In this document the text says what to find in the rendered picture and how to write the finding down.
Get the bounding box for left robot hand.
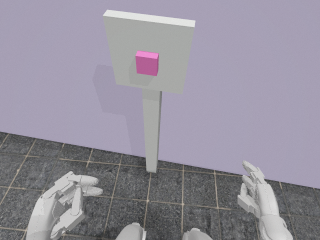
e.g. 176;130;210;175
26;171;103;240

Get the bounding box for right robot thigh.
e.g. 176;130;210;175
182;230;213;240

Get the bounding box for button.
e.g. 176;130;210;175
135;50;159;76

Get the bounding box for right robot hand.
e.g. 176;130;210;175
237;160;280;219

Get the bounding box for right robot forearm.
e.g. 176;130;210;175
258;215;293;240

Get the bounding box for robot thigh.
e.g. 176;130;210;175
115;224;147;240
182;230;213;240

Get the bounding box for left robot thigh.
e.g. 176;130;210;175
115;224;147;240

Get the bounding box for panel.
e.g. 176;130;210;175
103;10;196;173

